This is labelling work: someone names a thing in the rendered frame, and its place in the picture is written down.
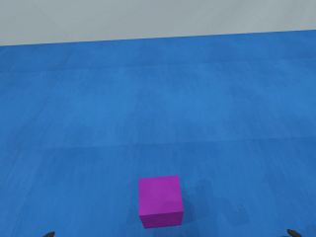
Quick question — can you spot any carton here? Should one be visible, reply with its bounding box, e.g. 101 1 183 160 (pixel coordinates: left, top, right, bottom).
138 175 184 229

